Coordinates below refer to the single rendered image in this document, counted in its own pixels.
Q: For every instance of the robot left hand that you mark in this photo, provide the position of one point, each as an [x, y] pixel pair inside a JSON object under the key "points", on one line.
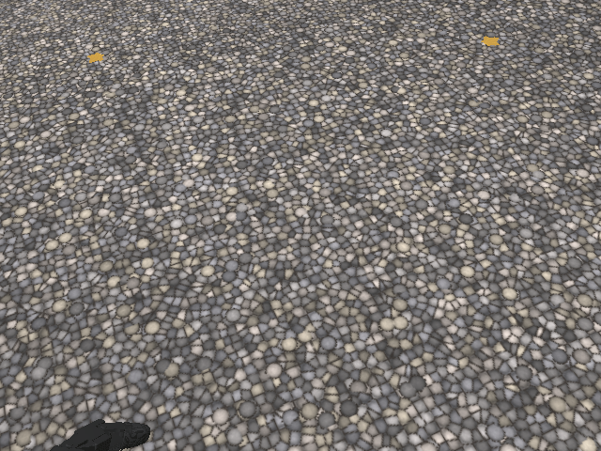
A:
{"points": [[101, 436]]}

